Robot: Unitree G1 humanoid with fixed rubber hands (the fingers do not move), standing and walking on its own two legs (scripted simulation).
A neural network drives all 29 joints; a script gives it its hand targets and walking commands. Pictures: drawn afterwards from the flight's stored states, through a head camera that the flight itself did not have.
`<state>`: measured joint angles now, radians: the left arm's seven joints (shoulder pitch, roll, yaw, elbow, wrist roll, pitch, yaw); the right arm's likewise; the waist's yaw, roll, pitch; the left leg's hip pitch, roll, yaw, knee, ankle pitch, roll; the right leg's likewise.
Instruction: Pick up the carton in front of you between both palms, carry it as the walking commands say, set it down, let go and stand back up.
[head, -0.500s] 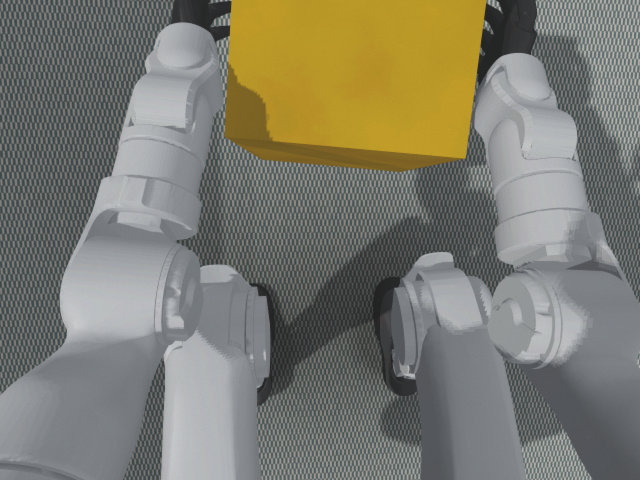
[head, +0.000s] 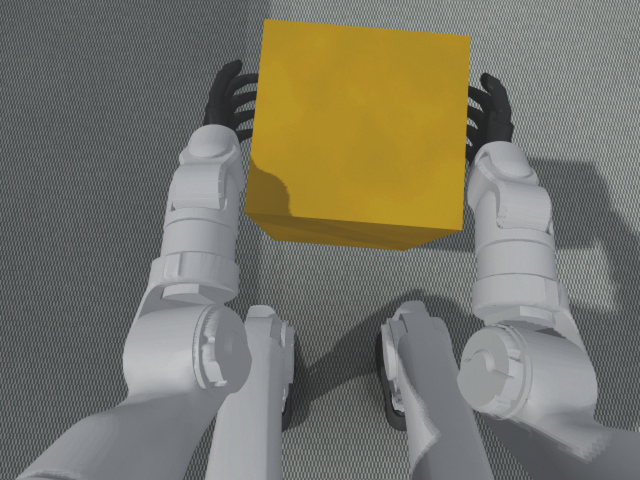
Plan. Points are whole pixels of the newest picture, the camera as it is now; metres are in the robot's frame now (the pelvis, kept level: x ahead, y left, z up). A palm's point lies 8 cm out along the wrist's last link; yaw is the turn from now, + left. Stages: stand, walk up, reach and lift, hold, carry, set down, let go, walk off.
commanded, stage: reach and lift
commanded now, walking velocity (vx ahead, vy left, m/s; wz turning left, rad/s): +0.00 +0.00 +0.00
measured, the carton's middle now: (349, 161) +0.50 -0.02 -0.13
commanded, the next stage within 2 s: none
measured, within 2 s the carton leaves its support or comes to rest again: neither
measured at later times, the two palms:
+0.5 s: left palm (152, 105) +0.46 +0.14 +0.10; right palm (581, 110) +0.44 -0.16 +0.11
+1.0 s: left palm out of the picture +0.40 +0.15 +0.25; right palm out of the picture +0.41 -0.15 +0.25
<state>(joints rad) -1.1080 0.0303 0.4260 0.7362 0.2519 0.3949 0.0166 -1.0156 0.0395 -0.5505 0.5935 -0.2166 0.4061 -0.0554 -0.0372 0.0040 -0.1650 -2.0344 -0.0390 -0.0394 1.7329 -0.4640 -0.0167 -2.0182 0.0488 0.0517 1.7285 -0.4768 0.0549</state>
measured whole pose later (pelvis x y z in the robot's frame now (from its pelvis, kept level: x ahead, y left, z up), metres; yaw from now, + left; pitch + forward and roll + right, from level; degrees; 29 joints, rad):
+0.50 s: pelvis +0.05 +0.00 +0.13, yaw +1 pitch +32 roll +0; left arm -0.70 -0.09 0.38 0.61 0.23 0.38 0.02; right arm -0.65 0.11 -0.46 0.56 -0.21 0.38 -0.04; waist -0.03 0.00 -0.23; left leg -1.41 -0.04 -0.04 1.31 -0.45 -0.01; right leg -1.40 0.03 0.05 1.31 -0.46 0.03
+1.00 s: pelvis +0.09 -0.01 +0.26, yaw +1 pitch +9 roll +0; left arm -0.32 -0.14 0.29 0.46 0.22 0.45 0.01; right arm -0.32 0.16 -0.32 0.45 -0.23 0.44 -0.02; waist -0.01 0.00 -0.12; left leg -0.54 -0.02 -0.06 0.69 -0.30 -0.01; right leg -0.54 0.02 0.05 0.69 -0.31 0.01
